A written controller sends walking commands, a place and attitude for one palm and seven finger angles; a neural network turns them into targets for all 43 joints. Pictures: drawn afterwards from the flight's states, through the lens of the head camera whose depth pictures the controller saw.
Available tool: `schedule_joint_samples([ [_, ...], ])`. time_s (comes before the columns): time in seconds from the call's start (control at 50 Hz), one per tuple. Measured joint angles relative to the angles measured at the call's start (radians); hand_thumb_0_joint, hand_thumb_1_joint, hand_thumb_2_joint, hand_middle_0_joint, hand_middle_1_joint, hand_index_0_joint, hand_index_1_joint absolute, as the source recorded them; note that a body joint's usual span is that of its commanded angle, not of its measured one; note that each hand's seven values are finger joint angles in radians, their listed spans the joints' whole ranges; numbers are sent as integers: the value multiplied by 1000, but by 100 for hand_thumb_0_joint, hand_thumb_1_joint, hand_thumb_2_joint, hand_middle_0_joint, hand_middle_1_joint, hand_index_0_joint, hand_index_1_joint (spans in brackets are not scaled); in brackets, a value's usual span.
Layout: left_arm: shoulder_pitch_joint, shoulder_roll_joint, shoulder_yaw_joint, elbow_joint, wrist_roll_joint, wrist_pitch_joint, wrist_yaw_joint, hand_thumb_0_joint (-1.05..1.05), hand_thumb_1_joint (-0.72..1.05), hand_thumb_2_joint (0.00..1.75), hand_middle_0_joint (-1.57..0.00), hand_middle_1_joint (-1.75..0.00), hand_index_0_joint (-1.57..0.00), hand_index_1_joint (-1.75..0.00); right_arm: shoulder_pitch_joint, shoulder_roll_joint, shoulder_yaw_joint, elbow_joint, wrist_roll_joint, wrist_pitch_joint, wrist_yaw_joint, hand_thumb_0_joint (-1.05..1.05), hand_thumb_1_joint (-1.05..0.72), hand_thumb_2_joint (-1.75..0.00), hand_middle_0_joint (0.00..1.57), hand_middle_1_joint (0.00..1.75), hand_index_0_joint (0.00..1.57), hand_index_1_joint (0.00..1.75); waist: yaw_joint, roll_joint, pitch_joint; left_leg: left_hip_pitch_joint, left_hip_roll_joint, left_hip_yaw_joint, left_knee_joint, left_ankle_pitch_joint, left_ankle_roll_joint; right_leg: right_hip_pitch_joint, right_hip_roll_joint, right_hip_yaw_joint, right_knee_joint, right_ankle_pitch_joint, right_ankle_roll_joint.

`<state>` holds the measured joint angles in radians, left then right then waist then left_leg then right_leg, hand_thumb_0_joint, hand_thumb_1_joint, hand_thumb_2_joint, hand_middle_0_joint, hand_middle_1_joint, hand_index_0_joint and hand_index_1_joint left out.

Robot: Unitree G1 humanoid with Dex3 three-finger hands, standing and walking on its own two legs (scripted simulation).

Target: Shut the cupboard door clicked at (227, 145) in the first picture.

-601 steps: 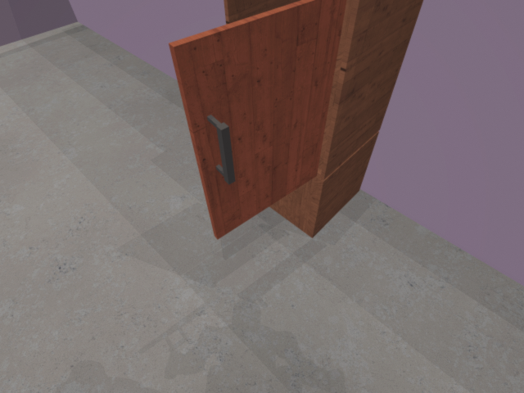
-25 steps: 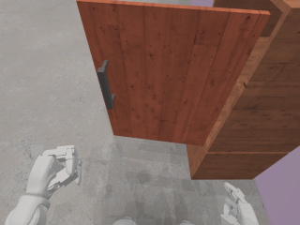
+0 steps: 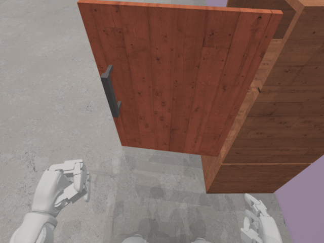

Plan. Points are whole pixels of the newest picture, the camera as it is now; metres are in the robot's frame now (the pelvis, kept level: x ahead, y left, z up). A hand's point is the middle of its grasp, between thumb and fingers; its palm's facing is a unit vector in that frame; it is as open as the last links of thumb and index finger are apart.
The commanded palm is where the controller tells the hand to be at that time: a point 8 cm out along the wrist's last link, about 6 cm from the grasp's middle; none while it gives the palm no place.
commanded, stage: bring the fist close to the handle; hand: left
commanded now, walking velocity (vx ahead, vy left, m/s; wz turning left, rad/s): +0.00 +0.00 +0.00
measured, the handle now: (113, 92) +0.51 +0.18 +0.07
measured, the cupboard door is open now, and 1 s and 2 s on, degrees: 82 82 77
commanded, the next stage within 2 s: push the door shut along its arc in 1.34 s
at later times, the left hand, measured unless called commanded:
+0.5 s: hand (104, 150) +0.31 +0.16 +0.07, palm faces -0.08 -1.00 -0.04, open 3.1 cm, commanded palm +0.31 +0.21 +0.07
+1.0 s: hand (119, 117) +0.41 +0.14 +0.07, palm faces -0.08 -1.00 -0.02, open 3.1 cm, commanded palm +0.39 +0.20 +0.07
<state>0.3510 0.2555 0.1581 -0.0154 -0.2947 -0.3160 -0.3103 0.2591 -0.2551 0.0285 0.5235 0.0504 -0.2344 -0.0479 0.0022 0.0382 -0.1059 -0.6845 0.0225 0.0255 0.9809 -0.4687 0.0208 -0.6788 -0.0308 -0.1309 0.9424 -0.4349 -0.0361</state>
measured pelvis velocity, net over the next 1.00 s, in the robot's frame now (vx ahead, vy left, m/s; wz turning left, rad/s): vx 0.00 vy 0.00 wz -0.02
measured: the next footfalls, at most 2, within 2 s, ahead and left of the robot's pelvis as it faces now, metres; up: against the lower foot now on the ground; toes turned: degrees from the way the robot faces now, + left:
none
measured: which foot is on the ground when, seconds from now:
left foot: down 0.00-1.00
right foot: down 0.00-1.00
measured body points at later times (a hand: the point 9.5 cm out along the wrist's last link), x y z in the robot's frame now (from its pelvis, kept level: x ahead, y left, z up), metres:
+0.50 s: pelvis +0.00 +0.00 +0.01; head +0.05 -0.01 +0.45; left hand +0.31 +0.22 +0.07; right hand +0.15 -0.26 -0.09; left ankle +0.01 +0.10 -0.68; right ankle +0.02 -0.10 -0.68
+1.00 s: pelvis +0.00 +0.00 +0.00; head +0.07 -0.01 +0.45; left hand +0.41 +0.20 +0.07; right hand +0.09 -0.26 -0.11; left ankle +0.01 +0.10 -0.68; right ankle +0.02 -0.10 -0.68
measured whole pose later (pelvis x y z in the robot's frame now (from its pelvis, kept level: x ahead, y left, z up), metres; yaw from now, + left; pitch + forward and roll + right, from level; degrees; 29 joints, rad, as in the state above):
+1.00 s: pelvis +0.00 +0.00 +0.00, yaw -1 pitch +13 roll +0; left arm -0.49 0.27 0.20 0.75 -0.19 -0.34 -0.21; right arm 0.30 -0.27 0.02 0.63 0.05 -0.08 -0.02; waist -0.06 0.01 -0.10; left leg -0.73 0.02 0.06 0.93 -0.43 0.02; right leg -0.75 -0.03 -0.10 0.92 -0.41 -0.04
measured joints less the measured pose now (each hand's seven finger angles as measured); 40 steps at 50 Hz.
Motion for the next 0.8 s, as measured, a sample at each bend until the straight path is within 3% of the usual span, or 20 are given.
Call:
schedule_joint_samples([
  [0.14, -136, 4, -10, 78, 10, 6, 8, 2, 89, 90, -130, -150, -131, -150, -13, -7, 7, 27, 2, -7, -11, 1, -90, -90, 20, 30, 20, 30, 2, 3, 7, -19, -2, -7, 12, 1, -3, -17, -3, -6, 13, -3, -3],
  [0.32, -284, 4, -6, 185, 25, 57, 31, 2, 90, 90, -130, -150, -130, -150, 6, -7, 4, 35, 2, 16, -4, 1, -90, -90, 20, 30, 20, 30, -22, -2, 3, 2, -4, 10, -31, 15, -3, -9, -2, 10, -14, 9, -2],
  [0.52, -390, -6, -11, 300, 54, 34, 69, 2, 90, 90, -130, -150, -130, -150, 18, -18, -8, 57, 1, 49, 7, 1, -90, -90, 20, 30, 20, 30, -28, -11, 10, 10, -7, 20, -52, 22, -2, -10, -4, 21, -24, 13, -1],
  [0.8, -684, 4, 7, 584, 79, 15, 89, 2, 90, 90, -130, -150, -130, -150, 10, -9, -4, 89, 0, 105, 17, 1, -90, -90, 20, 30, 20, 30, -45, -19, 14, -12, -8, 28, -63, 35, -2, -38, -4, 30, -28, 25, -1],
])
